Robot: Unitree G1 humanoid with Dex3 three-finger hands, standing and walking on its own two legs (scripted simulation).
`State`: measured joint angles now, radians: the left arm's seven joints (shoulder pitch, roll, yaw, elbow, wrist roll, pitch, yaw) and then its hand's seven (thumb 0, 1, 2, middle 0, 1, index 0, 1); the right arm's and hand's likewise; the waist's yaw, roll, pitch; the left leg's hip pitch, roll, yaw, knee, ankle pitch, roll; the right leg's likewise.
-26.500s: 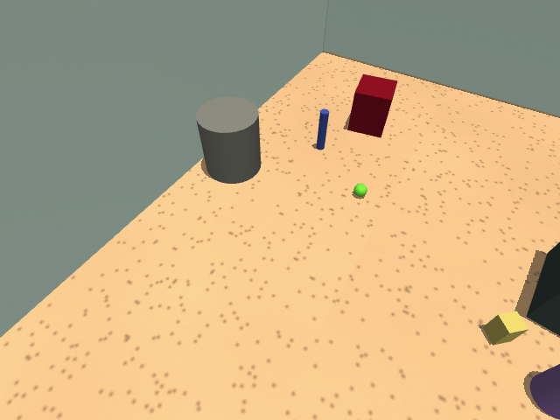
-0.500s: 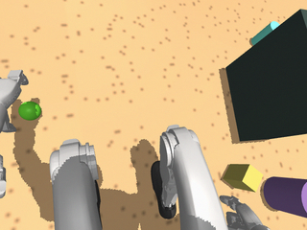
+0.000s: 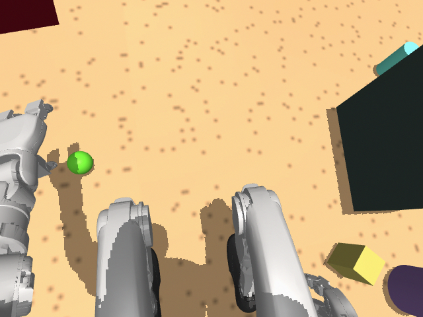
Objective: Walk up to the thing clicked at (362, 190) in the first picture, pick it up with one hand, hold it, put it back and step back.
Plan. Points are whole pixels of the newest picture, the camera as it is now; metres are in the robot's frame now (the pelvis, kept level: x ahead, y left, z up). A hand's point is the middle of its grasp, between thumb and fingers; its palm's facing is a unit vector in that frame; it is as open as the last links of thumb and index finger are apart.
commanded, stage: home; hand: left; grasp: from above
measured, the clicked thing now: (80, 162) +0.45 +0.31 -0.35
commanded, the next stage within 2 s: none
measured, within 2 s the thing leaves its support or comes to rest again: neither
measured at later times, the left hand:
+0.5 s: hand out of the picture +0.25 +0.24 +0.09, palm faces -0.05 -0.88 -0.46, open 7.4 cm
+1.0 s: hand out of the picture +0.23 +0.20 +0.29, palm faces +0.18 -0.96 -0.20, open 7.4 cm
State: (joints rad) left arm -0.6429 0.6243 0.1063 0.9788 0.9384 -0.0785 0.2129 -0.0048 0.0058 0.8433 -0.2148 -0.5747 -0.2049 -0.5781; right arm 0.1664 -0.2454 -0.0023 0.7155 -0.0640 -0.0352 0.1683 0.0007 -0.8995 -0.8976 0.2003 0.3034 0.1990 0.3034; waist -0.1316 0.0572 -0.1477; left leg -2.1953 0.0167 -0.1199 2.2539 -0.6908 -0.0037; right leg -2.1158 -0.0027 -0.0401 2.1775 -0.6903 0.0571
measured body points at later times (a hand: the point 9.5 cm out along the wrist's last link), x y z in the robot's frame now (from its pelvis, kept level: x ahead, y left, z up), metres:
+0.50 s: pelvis +0.01 +0.00 +0.18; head +0.13 +0.04 +0.61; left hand +0.25 +0.28 +0.12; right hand +0.25 -0.22 +0.10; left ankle +0.07 +0.12 -0.35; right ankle +0.09 -0.14 -0.35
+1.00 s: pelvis +0.08 +0.00 +0.33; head +0.10 +0.01 +0.78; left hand +0.21 +0.25 +0.30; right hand +0.25 -0.23 +0.26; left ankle +0.07 +0.12 -0.35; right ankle +0.09 -0.14 -0.35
